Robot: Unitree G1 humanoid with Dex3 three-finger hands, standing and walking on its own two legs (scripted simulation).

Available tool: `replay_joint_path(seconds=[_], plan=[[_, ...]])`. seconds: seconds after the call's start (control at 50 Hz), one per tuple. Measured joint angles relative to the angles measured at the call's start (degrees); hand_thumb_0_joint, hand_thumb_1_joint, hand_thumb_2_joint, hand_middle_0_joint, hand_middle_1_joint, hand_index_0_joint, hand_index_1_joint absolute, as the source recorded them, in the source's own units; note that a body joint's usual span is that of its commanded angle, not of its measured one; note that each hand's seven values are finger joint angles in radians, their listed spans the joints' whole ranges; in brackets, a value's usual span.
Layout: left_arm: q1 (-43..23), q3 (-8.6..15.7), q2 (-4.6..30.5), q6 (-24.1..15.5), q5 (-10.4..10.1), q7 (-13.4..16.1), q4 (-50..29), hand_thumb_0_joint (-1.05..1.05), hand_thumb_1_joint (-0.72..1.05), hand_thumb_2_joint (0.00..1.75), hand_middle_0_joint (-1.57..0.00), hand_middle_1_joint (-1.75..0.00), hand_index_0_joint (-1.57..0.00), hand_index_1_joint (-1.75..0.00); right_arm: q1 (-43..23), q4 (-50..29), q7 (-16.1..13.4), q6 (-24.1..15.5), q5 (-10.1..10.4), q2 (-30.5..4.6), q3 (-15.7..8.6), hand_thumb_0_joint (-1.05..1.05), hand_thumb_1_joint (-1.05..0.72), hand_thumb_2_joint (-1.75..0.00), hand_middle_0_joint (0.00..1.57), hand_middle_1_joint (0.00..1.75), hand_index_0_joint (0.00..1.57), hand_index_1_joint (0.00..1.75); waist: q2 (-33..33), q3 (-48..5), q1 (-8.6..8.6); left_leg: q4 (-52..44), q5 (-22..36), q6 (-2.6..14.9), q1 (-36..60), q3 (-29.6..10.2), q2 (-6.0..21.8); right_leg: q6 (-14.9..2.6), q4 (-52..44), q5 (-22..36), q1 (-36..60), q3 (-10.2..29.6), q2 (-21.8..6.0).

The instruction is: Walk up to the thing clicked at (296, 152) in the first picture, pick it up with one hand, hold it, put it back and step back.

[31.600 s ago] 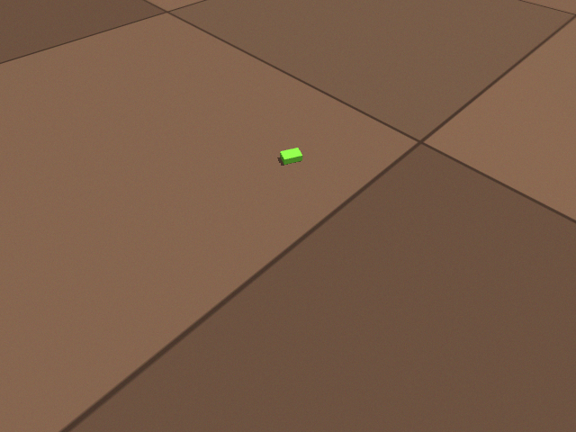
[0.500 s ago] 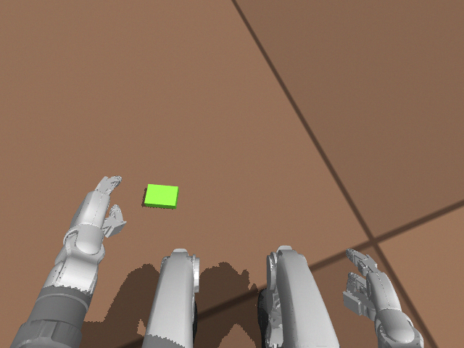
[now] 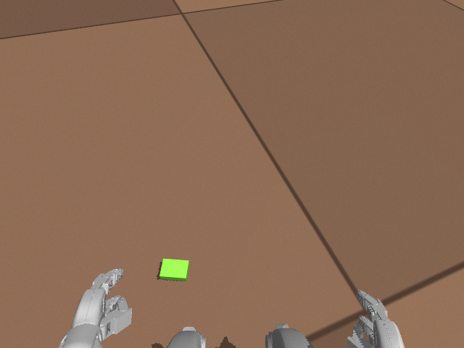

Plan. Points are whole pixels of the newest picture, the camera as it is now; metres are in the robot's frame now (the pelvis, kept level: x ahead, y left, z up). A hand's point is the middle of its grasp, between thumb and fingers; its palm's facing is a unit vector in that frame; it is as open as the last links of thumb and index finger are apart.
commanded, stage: home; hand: left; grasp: from above
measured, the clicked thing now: (174, 269) +0.48 +0.21 -0.67
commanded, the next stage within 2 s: none
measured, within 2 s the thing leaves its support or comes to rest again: neither
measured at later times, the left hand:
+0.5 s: hand (117, 329) +0.17 +0.18 -0.02, palm faces +0.08 -0.98 -0.19, open 7.4 cm
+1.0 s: hand (120, 326) +0.18 +0.18 -0.02, palm faces +0.07 -0.98 -0.20, open 7.4 cm
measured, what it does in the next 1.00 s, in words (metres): stands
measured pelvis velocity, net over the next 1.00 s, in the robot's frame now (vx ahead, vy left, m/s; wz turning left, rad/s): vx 0.02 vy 0.00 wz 0.01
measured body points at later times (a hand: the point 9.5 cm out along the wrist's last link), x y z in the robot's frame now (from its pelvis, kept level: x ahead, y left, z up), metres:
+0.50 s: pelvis +0.02 +0.00 +0.02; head +0.03 +0.01 +0.47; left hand +0.17 +0.24 -0.01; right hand +0.19 -0.23 -0.03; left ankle +0.02 +0.12 -0.66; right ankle +0.04 -0.14 -0.66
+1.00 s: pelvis +0.02 +0.00 +0.02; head +0.03 +0.01 +0.47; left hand +0.17 +0.23 -0.01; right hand +0.18 -0.24 -0.04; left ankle +0.02 +0.12 -0.66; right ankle +0.04 -0.14 -0.66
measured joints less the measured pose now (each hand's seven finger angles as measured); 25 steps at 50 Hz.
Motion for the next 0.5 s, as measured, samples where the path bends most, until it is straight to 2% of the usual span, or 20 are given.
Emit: replay_joint_path(seconds=[0.1,0.2,0.34,0.5], plan=[[6.34,-0.9,-0.31,1.09,-0.03,-0.78,-6.01,0.01,0.9,0.9,-0.2,-0.3,-0.2,-0.3,1.09,-1.15,-1.1,-1.63,-0.29,-0.22,-0.36,0.01,-0.91,-0.9,0.2,0.3,0.2,0.3,0.66,-0.49,0.67,-4.91,1.12,0.15,6.15,0.12,0.04,0.09,-5.15,1.2,6.31,-0.04,0.03],[9.55,-1.16,-0.26,1.84,0.24,-1.92,-8.79,0.01,0.9,0.9,-0.2,-0.3,-0.2,-0.3,0.26,-1.77,-1.53,-3.24,-0.73,-0.22,-0.5,0.01,-0.91,-0.9,0.2,0.3,0.2,0.3,0.92,-0.57,1.55,-7.18,1.62,0.28,9.33,0.15,-0.16,0.22,-7.42,1.62,9.57,-0.09,-0.17],[9.38,-1.19,-0.06,1.97,0.65,-3.35,-8.02,0.01,0.9,0.9,-0.2,-0.3,-0.2,-0.3,-1.66,-1.71,-1.39,-5.42,-1.37,-0.09,-0.35,0.01,-0.91,-0.9,0.2,0.3,0.2,0.3,0.37,0.47,2.36,-7.67,1.73,0.27,10.47,0.05,-0.48,0.25,-7.63,1.47,10.69,-0.2,-0.49],[8.35,-1.38,-0.08,1.55,1.06,-3.46,-7.77,0.01,0.9,0.9,-0.2,-0.29,-0.2,-0.3,-1.57,-0.7,-1.16,-6.1,-1.71,-0.02,-0.22,0.01,-0.9,-0.9,0.21,0.3,0.2,0.3,-0.19,1.25,2.5,-7.43,1.5,0.18,10.61,-0.07,-0.41,0.18,-7.43,1.24,10.87,-0.3,-0.4]])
